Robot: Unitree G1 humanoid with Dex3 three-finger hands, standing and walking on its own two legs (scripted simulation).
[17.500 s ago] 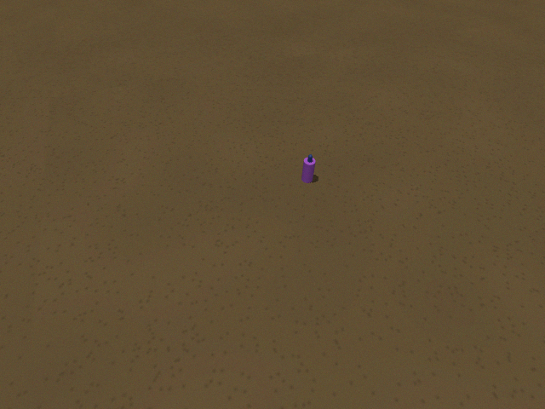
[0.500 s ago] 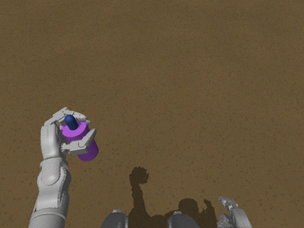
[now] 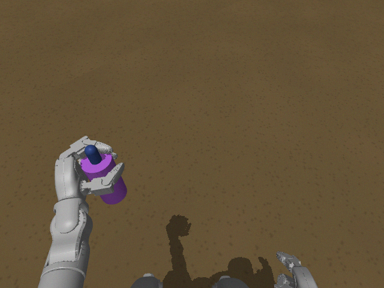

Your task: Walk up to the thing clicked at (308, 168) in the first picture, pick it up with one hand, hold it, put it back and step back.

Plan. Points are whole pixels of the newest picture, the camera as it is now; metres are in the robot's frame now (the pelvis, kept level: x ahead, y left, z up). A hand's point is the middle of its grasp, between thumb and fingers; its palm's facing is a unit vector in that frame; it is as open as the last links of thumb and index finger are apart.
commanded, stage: hold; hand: left
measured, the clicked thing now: (103, 172) +0.34 +0.18 +0.03
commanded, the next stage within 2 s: none
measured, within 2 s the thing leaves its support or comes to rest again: neither
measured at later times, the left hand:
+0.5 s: hand (105, 165) +0.34 +0.16 +0.07, palm faces +0.21 -0.98 +0.01, open 6.7 cm
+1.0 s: hand (103, 166) +0.33 +0.17 +0.07, palm faces +0.22 -0.97 +0.01, open 6.7 cm
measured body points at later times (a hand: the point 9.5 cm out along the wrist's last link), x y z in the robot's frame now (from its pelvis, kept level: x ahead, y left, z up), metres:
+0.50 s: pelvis +0.00 +0.00 +0.01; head +0.04 +0.00 +0.46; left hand +0.32 +0.22 +0.07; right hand +0.13 -0.24 -0.10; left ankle +0.02 +0.13 -0.69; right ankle +0.00 -0.13 -0.69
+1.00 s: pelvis +0.00 +0.00 +0.01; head +0.03 +0.00 +0.46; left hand +0.31 +0.22 +0.08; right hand +0.13 -0.25 -0.10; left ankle +0.02 +0.13 -0.69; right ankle +0.00 -0.13 -0.69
